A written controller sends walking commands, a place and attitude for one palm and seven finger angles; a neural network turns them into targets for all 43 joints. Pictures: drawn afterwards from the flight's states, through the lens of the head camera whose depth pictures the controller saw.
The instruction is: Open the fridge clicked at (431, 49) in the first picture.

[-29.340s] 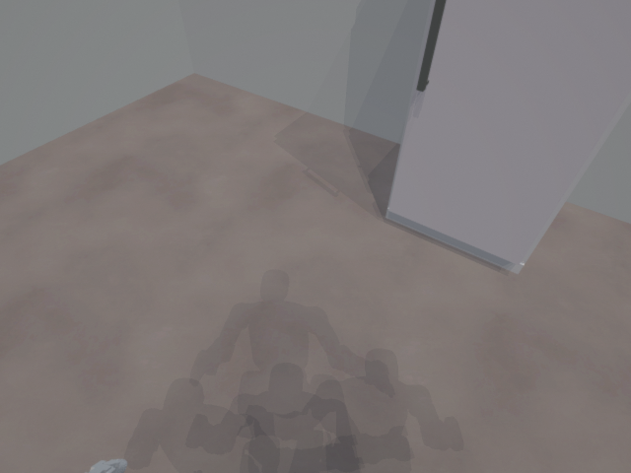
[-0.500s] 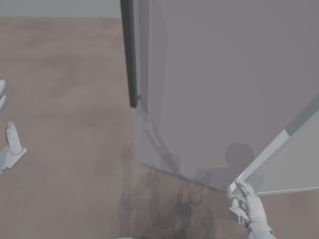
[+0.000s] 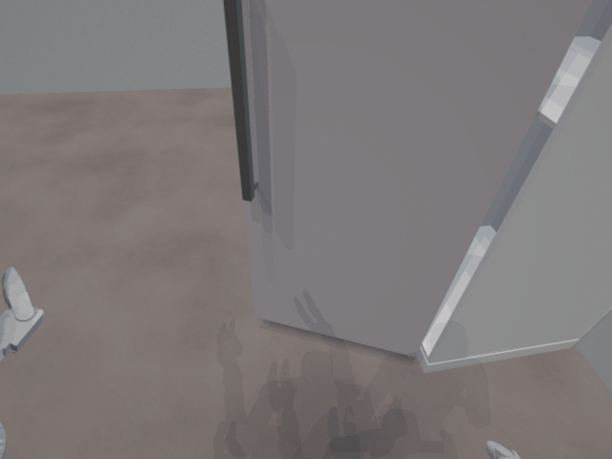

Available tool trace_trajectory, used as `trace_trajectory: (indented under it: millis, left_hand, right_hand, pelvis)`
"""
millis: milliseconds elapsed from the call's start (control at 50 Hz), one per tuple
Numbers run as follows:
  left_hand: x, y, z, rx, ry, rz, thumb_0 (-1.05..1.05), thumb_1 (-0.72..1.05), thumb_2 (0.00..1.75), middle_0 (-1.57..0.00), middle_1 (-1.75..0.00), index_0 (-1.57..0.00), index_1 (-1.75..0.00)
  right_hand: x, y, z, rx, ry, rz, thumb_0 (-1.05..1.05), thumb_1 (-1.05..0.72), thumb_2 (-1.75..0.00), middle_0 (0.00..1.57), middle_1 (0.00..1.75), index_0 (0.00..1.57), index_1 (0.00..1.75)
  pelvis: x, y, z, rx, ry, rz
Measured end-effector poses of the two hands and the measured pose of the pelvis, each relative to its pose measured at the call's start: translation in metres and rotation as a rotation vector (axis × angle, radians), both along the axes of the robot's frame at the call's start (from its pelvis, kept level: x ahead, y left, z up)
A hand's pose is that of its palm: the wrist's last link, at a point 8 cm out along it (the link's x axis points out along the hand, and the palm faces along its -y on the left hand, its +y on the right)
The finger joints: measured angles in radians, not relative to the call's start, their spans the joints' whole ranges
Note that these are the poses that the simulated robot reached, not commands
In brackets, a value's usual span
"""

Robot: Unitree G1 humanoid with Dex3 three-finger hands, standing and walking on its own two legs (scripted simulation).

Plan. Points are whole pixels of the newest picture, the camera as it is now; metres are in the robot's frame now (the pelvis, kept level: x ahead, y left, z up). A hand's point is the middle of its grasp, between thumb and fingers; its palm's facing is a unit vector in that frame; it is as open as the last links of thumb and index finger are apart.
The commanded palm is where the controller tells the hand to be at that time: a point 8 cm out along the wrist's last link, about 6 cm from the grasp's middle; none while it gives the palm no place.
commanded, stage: stop stepping back and stand still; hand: left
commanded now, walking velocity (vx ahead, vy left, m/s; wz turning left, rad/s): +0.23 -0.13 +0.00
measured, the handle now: (244, 94) +0.72 +0.14 +0.17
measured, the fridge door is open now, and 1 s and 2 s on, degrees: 65 65 65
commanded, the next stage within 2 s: let the arm hang, fingers relaxed in 0.28 s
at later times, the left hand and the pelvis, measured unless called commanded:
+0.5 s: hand (81, 401) +0.20 +0.28 +0.01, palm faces +0.25 -0.86 -0.45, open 7.4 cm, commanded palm none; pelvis -0.02 +0.02 -0.01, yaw +4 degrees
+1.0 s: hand out of the picture +0.00 +0.24 -0.16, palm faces +0.03 -0.96 -0.27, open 7.3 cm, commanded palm none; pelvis +0.00 +0.03 +0.01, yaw +3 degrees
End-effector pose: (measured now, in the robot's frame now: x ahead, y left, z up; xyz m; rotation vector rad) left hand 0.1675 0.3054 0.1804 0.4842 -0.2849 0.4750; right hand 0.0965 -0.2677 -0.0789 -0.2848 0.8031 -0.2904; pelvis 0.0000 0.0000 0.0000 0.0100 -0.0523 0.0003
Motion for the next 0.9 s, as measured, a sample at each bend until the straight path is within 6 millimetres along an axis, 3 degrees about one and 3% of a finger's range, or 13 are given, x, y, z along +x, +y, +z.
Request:
trace_trajectory:
  millis: [80,180,280,380,420,460,500,580,640,660,780,900]
  left_hand:
    - [-0.01,-0.012,0.007,0.041,0.03,-0.04,0.02,0.89,0.9,-0.21,-0.3,-0.2,-0.3]
    - [-0.029,-0.027,0.022,0.124,-0.003,-0.064,0.02,0.89,0.9,-0.21,-0.3,-0.21,-0.3]
    - [-0.039,-0.017,0.028,0.087,-0.019,-0.017,0.01,0.88,0.9,-0.21,-0.3,-0.21,-0.3]
    - [-0.034,0.0,0.015,0.025,0.006,0.013,0.01,0.88,0.9,-0.21,-0.3,-0.21,-0.3]
    - [-0.02,0.009,-0.016,0.016,0.1,-0.009,0.01,0.89,0.9,-0.2,-0.3,-0.2,-0.3]
    - [-0.005,0.017,-0.075,-0.077,0.342,0.003,0.0,0.89,0.9,-0.2,-0.3,-0.2,-0.3]
    - [-0.003,0.013,-0.143,-0.193,0.622,0.017,0.0,0.9,0.9,-0.19,-0.3,-0.19,-0.3]
    - [-0.043,-0.03,-0.256,-0.375,1.056,-0.014,0.01,0.91,0.9,-0.19,-0.3,-0.19,-0.3]
    - [-0.094,-0.07,-0.306,-0.524,1.312,-0.044,0.01,0.91,0.9,-0.19,-0.3,-0.19,-0.3]
    - [-0.106,-0.075,-0.312,-0.581,1.34,-0.013,0.0,0.93,0.9,-0.2,-0.3,-0.2,-0.3]
    - [-0.146,-0.049,-0.316,-0.613,1.473,0.1,-0.04,1.0,0.89,-0.21,-0.3,-0.21,-0.3]
    - [-0.169,-0.026,-0.308,-0.589,1.578,0.179,-0.01,0.95,0.9,-0.2,-0.3,-0.2,-0.3]
  right_hand:
    - [-0.007,0.015,-0.001,0.066,-0.02,0.013,0.01,-0.9,-0.89,0.2,0.3,0.2,0.3]
    - [0.003,0.025,-0.012,0.114,-0.007,0.089,0.01,-0.9,-0.89,0.2,0.3,0.2,0.3]
    - [0.016,0.029,-0.002,0.115,-0.015,0.118,0.01,-0.9,-0.89,0.2,0.3,0.2,0.3]
    - [0.033,0.029,0.01,0.065,-0.068,0.126,0.01,-0.9,-0.89,0.2,0.3,0.2,0.3]
    - [0.041,0.028,0.0,0.063,-0.072,0.173,0.01,-0.9,-0.89,0.2,0.3,0.2,0.3]
    - [0.043,0.027,-0.016,0.08,-0.013,0.183,0.01,-0.9,-0.89,0.2,0.3,0.2,0.3]
    - [0.039,0.029,-0.028,0.098,0.043,0.183,0.01,-0.9,-0.89,0.2,0.3,0.2,0.3]
    - [0.021,0.033,-0.046,0.133,0.15,0.172,0.01,-0.9,-0.89,0.2,0.3,0.2,0.3]
    - [-0.003,0.035,-0.049,0.139,0.266,0.133,0.01,-0.9,-0.89,0.2,0.3,0.2,0.3]
    - [-0.013,0.036,-0.049,0.138,0.309,0.12,0.01,-0.9,-0.89,0.2,0.3,0.2,0.3]
    - [-0.065,0.043,-0.047,0.137,0.543,0.074,0.01,-0.9,-0.89,0.2,0.3,0.2,0.3]
    - [-0.082,0.052,-0.048,0.156,0.611,0.025,0.01,-0.9,-0.89,0.2,0.3,0.2,0.3]
  pelvis:
    - [-0.006,-0.006,0.004,-0.006,0.0,0.003]
    - [-0.016,-0.014,-0.001,0.005,0.008,0.005]
    - [-0.017,-0.01,0.008,0.018,0.005,0.002]
    - [-0.013,0.001,0.009,0.014,0.007,0.011]
    - [-0.012,0.01,-0.003,-0.017,0.032,0.032]
    - [-0.016,0.015,-0.009,-0.004,0.043,0.055]
    - [-0.017,0.016,-0.011,0.01,0.053,0.067]
    - [-0.016,0.009,-0.017,0.039,0.047,0.062]
    - [-0.013,0.009,-0.011,0.015,0.032,0.077]
    - [-0.012,0.01,-0.009,0.008,0.033,0.078]
    - [-0.008,0.015,0.004,-0.022,0.048,0.076]
    - [-0.001,0.024,0.011,-0.024,0.053,0.064]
